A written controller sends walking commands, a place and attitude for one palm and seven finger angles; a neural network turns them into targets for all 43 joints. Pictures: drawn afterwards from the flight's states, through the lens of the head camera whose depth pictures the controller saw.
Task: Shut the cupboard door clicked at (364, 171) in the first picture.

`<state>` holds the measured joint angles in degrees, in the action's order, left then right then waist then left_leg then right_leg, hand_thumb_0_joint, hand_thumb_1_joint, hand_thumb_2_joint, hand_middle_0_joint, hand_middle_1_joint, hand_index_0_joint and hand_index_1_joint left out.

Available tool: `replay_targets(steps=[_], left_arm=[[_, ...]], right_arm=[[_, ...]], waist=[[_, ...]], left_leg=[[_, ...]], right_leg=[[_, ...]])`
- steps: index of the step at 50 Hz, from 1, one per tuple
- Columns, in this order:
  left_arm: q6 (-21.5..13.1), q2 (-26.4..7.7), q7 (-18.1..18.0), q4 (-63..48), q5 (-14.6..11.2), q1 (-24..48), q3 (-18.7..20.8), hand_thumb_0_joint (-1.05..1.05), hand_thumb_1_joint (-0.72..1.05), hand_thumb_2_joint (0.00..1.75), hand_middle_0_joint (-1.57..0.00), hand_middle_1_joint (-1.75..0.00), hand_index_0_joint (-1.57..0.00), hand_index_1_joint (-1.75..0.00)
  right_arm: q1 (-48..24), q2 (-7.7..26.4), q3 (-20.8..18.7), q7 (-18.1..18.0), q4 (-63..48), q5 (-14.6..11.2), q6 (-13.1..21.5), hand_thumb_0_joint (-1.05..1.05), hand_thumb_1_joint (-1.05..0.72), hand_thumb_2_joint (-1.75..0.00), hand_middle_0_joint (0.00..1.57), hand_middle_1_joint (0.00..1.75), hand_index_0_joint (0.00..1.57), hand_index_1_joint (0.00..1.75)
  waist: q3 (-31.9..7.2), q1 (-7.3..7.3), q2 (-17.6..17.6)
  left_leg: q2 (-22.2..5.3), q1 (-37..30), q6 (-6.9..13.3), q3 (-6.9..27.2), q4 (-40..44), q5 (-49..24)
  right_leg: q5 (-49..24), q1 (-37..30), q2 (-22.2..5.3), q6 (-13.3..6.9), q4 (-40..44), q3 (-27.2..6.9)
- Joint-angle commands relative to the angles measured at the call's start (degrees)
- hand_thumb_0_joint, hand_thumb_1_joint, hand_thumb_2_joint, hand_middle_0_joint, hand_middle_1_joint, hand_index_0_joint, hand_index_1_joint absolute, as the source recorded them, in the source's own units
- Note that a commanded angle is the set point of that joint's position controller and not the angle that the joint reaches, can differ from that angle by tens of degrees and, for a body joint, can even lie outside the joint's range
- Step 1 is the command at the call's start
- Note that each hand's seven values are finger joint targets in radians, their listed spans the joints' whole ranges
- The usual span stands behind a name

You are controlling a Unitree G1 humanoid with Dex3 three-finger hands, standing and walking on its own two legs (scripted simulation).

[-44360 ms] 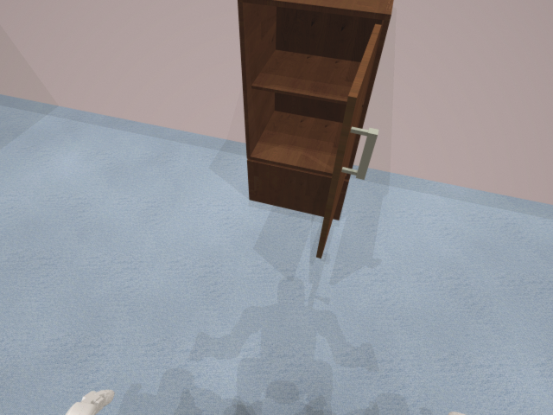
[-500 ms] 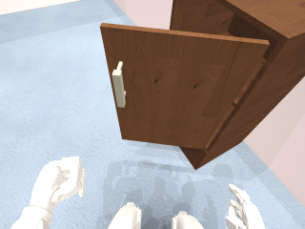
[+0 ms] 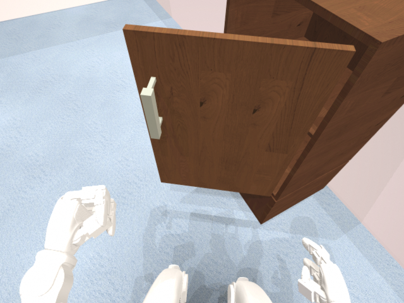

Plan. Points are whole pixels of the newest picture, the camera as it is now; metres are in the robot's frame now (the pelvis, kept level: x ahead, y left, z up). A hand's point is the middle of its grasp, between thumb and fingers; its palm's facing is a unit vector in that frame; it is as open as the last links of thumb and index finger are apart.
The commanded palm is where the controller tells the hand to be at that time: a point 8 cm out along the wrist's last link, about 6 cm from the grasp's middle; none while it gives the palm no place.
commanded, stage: bring the fist close to the handle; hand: left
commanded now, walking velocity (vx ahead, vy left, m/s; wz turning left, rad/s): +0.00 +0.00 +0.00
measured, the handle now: (154, 109) +0.51 +0.15 +0.06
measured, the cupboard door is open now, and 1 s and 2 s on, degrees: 54 54 48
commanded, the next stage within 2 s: push the door shut along its arc in 1.20 s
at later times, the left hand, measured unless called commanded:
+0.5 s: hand (144, 178) +0.33 +0.14 +0.06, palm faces -0.14 -0.99 -0.01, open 3.1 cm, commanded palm +0.33 +0.20 +0.06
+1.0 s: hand (160, 147) +0.40 +0.12 +0.06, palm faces -0.05 -1.00 -0.04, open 3.1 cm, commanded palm +0.38 +0.17 +0.06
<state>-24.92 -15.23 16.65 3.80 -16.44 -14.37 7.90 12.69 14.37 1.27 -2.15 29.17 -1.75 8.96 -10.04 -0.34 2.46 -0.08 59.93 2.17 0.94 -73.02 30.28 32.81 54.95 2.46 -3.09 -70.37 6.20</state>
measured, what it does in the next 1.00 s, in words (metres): stands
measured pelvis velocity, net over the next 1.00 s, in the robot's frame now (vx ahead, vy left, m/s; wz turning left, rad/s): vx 0.00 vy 0.01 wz -0.03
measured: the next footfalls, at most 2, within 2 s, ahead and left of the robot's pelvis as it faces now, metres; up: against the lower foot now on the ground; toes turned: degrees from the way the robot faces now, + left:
none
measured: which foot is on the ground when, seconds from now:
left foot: down 0.00-1.00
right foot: down 0.00-1.00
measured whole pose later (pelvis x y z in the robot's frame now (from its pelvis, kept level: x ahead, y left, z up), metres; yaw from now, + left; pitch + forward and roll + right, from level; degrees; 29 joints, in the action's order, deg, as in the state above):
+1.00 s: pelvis +0.00 +0.01 +0.01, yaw -2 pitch +19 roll -1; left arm -26.9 -11.1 2.8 38.6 -6.7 22.9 7.0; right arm 16.9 14.1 -0.3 1.9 34.3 0.1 0.4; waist -8.9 4.4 1.7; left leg -0.2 58.2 2.8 -2.4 -67.1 27.6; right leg 29.9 55.2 2.4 -2.3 -66.5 2.6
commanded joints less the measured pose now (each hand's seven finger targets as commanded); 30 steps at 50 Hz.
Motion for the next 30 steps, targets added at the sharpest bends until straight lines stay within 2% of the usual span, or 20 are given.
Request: replay_targets(steps=[1,2,3,4,6,7,12,14,15,17,18,19,21,22,23,24,26,27,30], left_arm=[[0.4,-6.1,0.8,-9.6,-0.5,10.4,0.8,0.0,0.9,0.9,-1.3,-1.5,-1.3,-1.5],[1.3,-7.9,0.6,-9.3,-0.7,11.2,2.4,0.0,0.9,0.9,-1.3,-1.5,-1.3,-1.5],[1.8,-8.1,0.2,-10.1,-0.6,11.9,2.9,0.0,0.9,0.9,-1.3,-1.5,-1.3,-1.5],[2.0,-8.7,-0.6,-10.0,-0.5,13.1,3.7,0.0,0.9,0.9,-1.3,-1.5,-1.3,-1.5],[1.8,-8.1,-2.3,-9.8,-0.4,15.1,4.1,0.0,0.9,0.9,-1.3,-1.5,-1.3,-1.5],[1.6,-9.3,-3.2,-8.7,-0.4,15.3,5.6,0.0,0.9,0.9,-1.3,-1.5,-1.3,-1.5],[0.8,-5.7,-5.2,-0.8,1.4,18.4,2.7,0.0,0.9,0.9,-1.3,-1.5,-1.3,-1.5],[0.8,-3.5,-4.9,0.0,2.3,19.5,0.0,0.0,0.9,0.9,-1.3,-1.5,-1.3,-1.5],[0.9,-2.4,-4.7,-0.1,2.8,21.4,-2.2,0.0,0.9,0.9,-1.3,-1.5,-1.3,-1.5],[0.8,-1.7,-4.9,-1.0,3.2,24.8,-3.7,0.0,0.9,0.9,-1.3,-1.5,-1.3,-1.5],[0.6,-2.5,-5.4,-1.8,3.6,25.4,-2.9,0.0,0.9,0.9,-1.3,-1.5,-1.3,-1.5],[0.4,-0.5,-5.8,-2.5,3.9,28.0,-5.3,0.0,0.9,0.9,-1.3,-1.5,-1.3,-1.5],[-0.2,-2.5,-7.7,-0.3,4.3,31.0,-2.5,0.0,0.9,0.9,-1.3,-1.5,-1.3,-1.5],[-0.6,-4.6,-8.9,0.7,4.8,33.2,-0.7,0.0,0.9,0.9,-1.3,-1.5,-1.3,-1.5],[-1.1,-3.1,-9.9,1.6,5.5,36.2,-1.8,0.0,0.9,0.9,-1.3,-1.5,-1.3,-1.5],[-1.4,-2.2,-10.9,3.8,5.9,38.2,-2.2,0.0,0.9,0.9,-1.3,-1.5,-1.3,-1.5],[-2.1,-3.6,-12.6,6.7,6.7,39.1,0.1,0.0,0.9,0.9,-1.3,-1.5,-1.3,-1.5],[-2.0,-4.2,-13.1,8.3,7.2,39.3,0.4,0.0,0.9,0.9,-1.3,-1.5,-1.3,-1.5],[-1.5,-0.9,-13.2,11.7,8.2,43.8,-2.9,0.0,0.9,0.9,-1.3,-1.5,-1.3,-1.5]], right_arm=[[-0.3,8.0,-3.2,-0.8,-8.2,-1.0,2.7,0.0,-0.9,-0.9,0.2,0.3,0.2,0.3],[0.0,8.3,-3.2,-0.9,-8.1,-0.8,2.5,0.0,-0.9,-0.9,0.2,0.3,0.2,0.3],[-0.3,8.0,-3.2,-0.9,-8.3,-0.8,2.2,0.0,-0.9,-0.9,0.2,0.3,0.2,0.3],[-0.1,7.9,-3.2,-0.9,-8.1,-0.8,2.0,0.0,-0.9,-0.9,0.2,0.3,0.2,0.3],[-0.1,7.5,-3.0,-0.7,-7.6,-0.6,1.7,0.0,-0.9,-0.9,0.2,0.3,0.2,0.3],[0.1,7.7,-3.1,-0.7,-7.4,-0.3,1.5,0.0,-0.9,-0.9,0.2,0.3,0.2,0.3],[0.6,7.8,-3.2,0.2,-6.0,-0.2,0.3,0.0,-0.9,-0.9,0.2,0.3,0.2,0.3],[0.8,7.9,-3.5,0.6,-6.2,-0.3,-0.1,0.0,-0.9,-0.9,0.2,0.3,0.2,0.3],[1.0,8.1,-3.5,0.7,-6.1,-0.3,-0.2,0.0,-0.9,-0.9,0.2,0.3,0.2,0.3],[1.8,8.4,-3.8,0.7,-5.9,-0.2,-0.3,0.0,-0.9,-0.9,0.2,0.3,0.2,0.3],[2.0,8.5,-4.1,0.7,-5.8,-0.2,-0.4,0.0,-0.9,-0.9,0.2,0.3,0.2,0.3],[1.9,8.2,-4.0,0.8,-5.8,-0.2,-0.4,0.0,-0.9,-0.9,0.2,0.3,0.2,0.3],[2.1,8.4,-3.9,0.8,-4.7,0.1,-0.8,0.0,-0.9,-0.9,0.2,0.3,0.2,0.3],[2.2,8.7,-3.9,0.6,-4.2,0.3,-1.1,0.0,-0.9,-0.9,0.2,0.3,0.2,0.3],[1.7,8.3,-3.7,0.8,-3.9,0.4,-1.3,0.0,-0.9,-0.9,0.2,0.3,0.2,0.3],[1.7,8.1,-3.7,1.0,-3.4,0.5,-1.4,0.0,-0.9,-0.9,0.2,0.3,0.2,0.3],[2.0,8.3,-3.8,1.3,-2.9,0.8,-2.0,0.0,-0.9,-0.9,0.2,0.3,0.2,0.3],[2.2,8.5,-3.8,1.5,-2.9,1.0,-2.4,0.0,-0.9,-0.9,0.2,0.3,0.2,0.3],[2.9,8.4,-3.9,2.1,-2.4,1.0,-3.3,0.0,-0.9,-0.9,0.2,0.3,0.2,0.3]], waist=[[-14.5,1.93,1.5],[-15.3,1.87,0.7],[-17.1,1.31,0.7],[-17.6,1.53,0.0],[-17.8,1.24,-0.1],[-17.1,1.02,-0.3],[-13.1,2.14,-1.6],[-13.8,2.4,-0.6],[-14.0,2.99,0.7],[-15.6,3.54,0.6],[-17.4,3.0,1.3],[-17.5,3.93,1.5],[-16.8,3.57,0.4],[-16.0,3.53,-0.2],[-16.6,3.68,0.6],[-15.5,4.12,-0.4],[-17.2,3.16,-0.1],[-17.6,2.82,1.3],[-19.2,3.9,2.3]], left_leg=[[-0.1,-11.0,0.0,2.3,11.4,-9.4],[-0.3,-11.2,0.1,2.5,11.4,-10.7],[-0.2,-11.9,0.1,2.2,11.6,-12.1],[-0.3,-12.2,0.1,2.1,11.6,-12.9],[-0.2,-13.0,0.0,2.2,12.4,-14.4],[-0.4,-12.6,-0.2,2.3,12.4,-15.1],[-0.5,-12.3,-0.4,2.2,13.4,-13.4],[-0.5,-14.3,-0.5,2.1,14.2,-13.9],[-0.6,-16.2,-0.5,2.5,14.6,-14.4],[-0.9,-18.9,-0.6,3.5,14.9,-15.9],[-1.2,-20.7,-0.9,3.7,15.2,-17.5],[-1.3,-22.4,-0.9,4.0,15.2,-18.1],[-1.4,-21.7,-1.2,4.5,15.7,-16.1],[-1.4,-21.0,-1.2,4.7,15.6,-15.3],[-1.2,-21.2,-1.3,4.7,15.6,-15.0],[-1.2,-20.7,-1.3,4.6,15.5,-13.9],[-1.1,-20.8,-1.6,4.5,15.6,-14.3],[-1.0,-21.1,-1.6,4.4,15.6,-14.6],[-1.4,-24.2,-2.1,4.8,15.8,-16.8]], right_leg=[[-7.9,-9.3,-1.4,1.5,14.5,-8.5],[-9.5,-10.6,-1.2,1.5,14.4,-8.5],[-11.4,-12.0,-1.4,1.6,14.3,-8.6],[-12.6,-12.5,-1.4,1.8,14.2,-8.5],[-14.9,-13.0,-1.2,1.7,13.4,-7.5],[-15.8,-13.3,-1.1,1.6,13.2,-7.4],[-14.4,-10.2,-1.0,1.5,13.5,-6.5],[-15.2,-9.6,-1.1,1.5,13.6,-5.8],[-15.4,-8.4,-1.0,1.3,13.5,-5.3],[-16.2,-7.8,-0.9,1.2,13.2,-4.7],[-17.0,-7.7,-1.0,1.1,12.9,-4.4],[-17.1,-6.6,-1.0,1.2,13.0,-4.1],[-15.1,-5.7,-0.9,1.1,13.0,-3.8],[-14.5,-5.2,-0.7,1.0,12.8,-3.9],[-14.1,-4.5,-0.9,1.0,12.3,-3.8],[-13.3,-3.7,-0.9,1.1,12.4,-3.8],[-13.4,-4.3,-0.8,0.9,11.9,-3.8],[-13.7,-4.3,-0.7,0.8,11.9,-3.9],[-15.2,-3.2,-0.8,0.9,11.9,-3.5]])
